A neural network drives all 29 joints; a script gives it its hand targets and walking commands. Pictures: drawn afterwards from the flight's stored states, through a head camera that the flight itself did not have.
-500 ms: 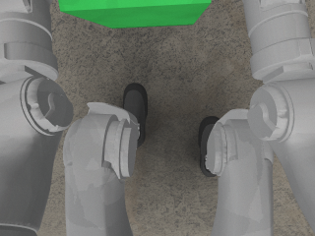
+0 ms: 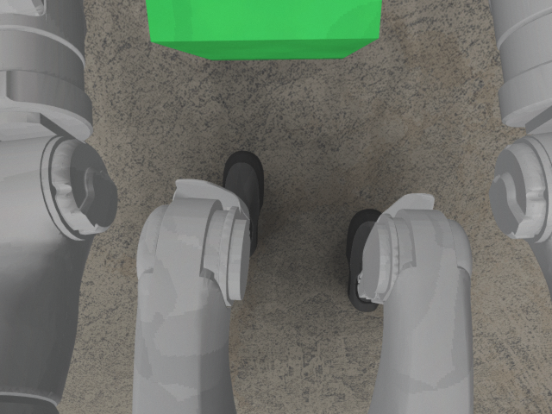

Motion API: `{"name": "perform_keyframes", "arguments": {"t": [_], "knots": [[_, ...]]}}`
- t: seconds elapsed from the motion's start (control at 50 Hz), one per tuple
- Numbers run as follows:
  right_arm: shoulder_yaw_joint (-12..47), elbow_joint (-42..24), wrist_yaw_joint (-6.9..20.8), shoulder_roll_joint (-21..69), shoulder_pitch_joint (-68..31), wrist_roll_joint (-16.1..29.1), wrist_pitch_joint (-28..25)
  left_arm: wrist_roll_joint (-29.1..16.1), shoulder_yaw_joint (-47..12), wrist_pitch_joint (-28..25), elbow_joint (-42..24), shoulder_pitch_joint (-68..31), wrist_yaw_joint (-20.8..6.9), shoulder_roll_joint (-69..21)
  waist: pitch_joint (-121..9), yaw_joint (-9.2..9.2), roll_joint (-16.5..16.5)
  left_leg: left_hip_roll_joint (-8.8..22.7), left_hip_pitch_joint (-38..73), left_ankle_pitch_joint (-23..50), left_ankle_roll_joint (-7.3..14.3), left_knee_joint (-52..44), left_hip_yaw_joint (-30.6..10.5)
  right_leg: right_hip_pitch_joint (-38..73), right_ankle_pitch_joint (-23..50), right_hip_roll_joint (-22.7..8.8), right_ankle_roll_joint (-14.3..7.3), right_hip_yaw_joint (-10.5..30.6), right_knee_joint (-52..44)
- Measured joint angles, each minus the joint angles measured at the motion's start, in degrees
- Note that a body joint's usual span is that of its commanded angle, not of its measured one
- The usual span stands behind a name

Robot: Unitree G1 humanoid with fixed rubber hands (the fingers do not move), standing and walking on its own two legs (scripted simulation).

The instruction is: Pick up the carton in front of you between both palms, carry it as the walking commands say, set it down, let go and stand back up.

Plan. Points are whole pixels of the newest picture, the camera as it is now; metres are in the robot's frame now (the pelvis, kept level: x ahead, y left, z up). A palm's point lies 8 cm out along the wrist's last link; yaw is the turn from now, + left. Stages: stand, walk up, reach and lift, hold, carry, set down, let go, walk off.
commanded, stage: set down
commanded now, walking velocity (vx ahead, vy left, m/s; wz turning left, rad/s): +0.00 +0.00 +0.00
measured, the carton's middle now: out of the picture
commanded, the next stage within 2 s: let go in 0.84 s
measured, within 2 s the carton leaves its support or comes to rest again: neither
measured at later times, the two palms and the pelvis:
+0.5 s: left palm out of the picture +0.55 +0.30 +0.01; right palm out of the picture +0.62 -0.09 +0.01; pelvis +0.02 +0.01 +0.12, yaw +0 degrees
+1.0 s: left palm out of the picture +0.53 +0.30 +0.15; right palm out of the picture +0.59 -0.10 +0.15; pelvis +0.05 +0.01 +0.25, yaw +0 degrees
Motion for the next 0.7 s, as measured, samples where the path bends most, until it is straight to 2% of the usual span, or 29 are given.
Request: {"name": "perform_keyframes", "arguments": {"t": [0.1,0.24,0.34,0.5,0.7], "knots": [[-4.92,2.84,0.24,1.62,0.85,-3.05,1.60,1.88,-0.36,2.69,-0.35,1.77,0.04,-1.19,-6.54,0.12,-0.67,-1.03,1.59,0.54,-0.57,-4.73,-0.91,1.80,0.78,-1.08,-0.80,-0.99,-5.21],[-9.85,4.88,1.76,3.25,3.55,-6.96,1.16,5.97,2.15,3.16,-2.09,6.25,-0.53,-3.60,-15.09,-0.18,-0.81,-1.21,2.95,0.78,-0.52,-10.86,-1.38,3.20,2.06,-1.43,-0.90,-1.36,-12.44],[-9.55,1.56,1.73,3.40,6.48,-6.84,1.75,6.89,3.61,4.15,-5.92,9.28,-0.68,-4.57,-18.00,-0.42,-0.41,-1.07,4.78,0.90,-0.16,-14.87,-0.98,4.81,2.87,-1.50,-0.65,-0.87,-16.93],[-8.69,-4.99,1.57,3.69,11.43,-6.32,4.03,5.96,3.88,6.94,-12.17,14.01,-1.68,-4.79,-21.32,-0.54,-0.12,-1.20,9.93,1.83,0.14,-23.13,-0.26,9.43,4.70,-1.99,-0.58,-0.04,-25.54],[-11.03,-4.78,3.22,4.77,15.11,-8.22,3.72,7.54,4.70,7.29,-13.69,18.23,-3.17,-6.20,-25.16,-0.98,-0.44,-1.48,19.38,4.56,0.12,-35.74,-0.20,18.32,8.55,-2.65,-0.81,0.23,-38.69]]}}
